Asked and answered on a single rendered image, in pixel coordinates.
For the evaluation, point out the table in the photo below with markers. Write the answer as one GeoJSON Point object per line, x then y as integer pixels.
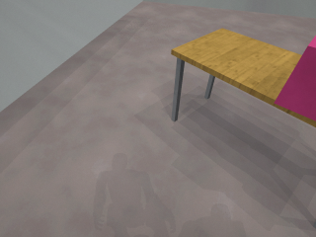
{"type": "Point", "coordinates": [253, 66]}

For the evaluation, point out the carton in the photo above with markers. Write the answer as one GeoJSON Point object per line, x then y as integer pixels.
{"type": "Point", "coordinates": [299, 92]}

